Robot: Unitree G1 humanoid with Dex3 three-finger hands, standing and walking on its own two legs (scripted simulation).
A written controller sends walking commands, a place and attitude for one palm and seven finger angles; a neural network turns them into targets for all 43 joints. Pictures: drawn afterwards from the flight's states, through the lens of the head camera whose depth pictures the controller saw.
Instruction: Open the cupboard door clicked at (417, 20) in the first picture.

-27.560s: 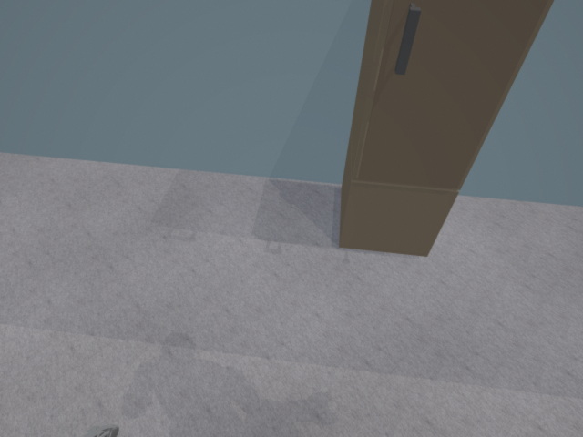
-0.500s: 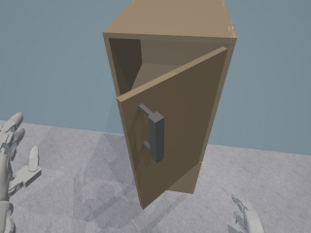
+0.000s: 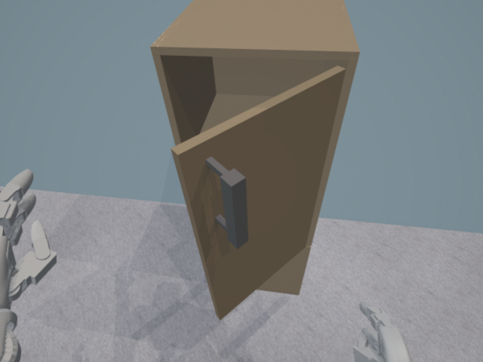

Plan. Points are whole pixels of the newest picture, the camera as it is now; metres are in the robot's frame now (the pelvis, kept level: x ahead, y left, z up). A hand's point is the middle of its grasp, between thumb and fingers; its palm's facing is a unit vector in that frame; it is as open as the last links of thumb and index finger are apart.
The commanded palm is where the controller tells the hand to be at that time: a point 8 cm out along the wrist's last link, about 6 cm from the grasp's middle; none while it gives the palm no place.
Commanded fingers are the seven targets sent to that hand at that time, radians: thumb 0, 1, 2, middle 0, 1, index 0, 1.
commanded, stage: step back with the hand held close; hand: left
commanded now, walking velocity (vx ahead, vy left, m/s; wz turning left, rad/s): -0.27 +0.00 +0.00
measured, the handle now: (226, 203) +0.31 +0.06 +0.14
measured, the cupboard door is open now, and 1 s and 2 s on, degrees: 49 49 49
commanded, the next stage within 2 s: stop stepping back and stand still in 1.04 s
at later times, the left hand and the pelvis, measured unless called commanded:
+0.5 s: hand (8, 303) +0.14 +0.29 +0.15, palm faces +0.38 -0.78 -0.50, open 7.4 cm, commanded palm +0.08 +0.32 +0.17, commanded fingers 0.00 0.90 0.90 -0.20 -0.30 -0.20 -0.30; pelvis -0.07 +0.03 -0.01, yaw -2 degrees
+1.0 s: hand out of the picture +0.08 +0.30 +0.16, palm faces +0.38 -0.83 -0.40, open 7.4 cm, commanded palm +0.00 +0.34 +0.17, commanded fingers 0.00 0.90 0.90 -0.20 -0.30 -0.20 -0.30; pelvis -0.15 +0.04 +0.00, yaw -3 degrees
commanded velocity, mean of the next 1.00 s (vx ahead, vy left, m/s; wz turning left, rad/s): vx -0.31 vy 0.00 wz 0.03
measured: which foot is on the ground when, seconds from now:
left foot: down 0.00-1.00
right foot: down 0.00-0.70, up 0.72-1.00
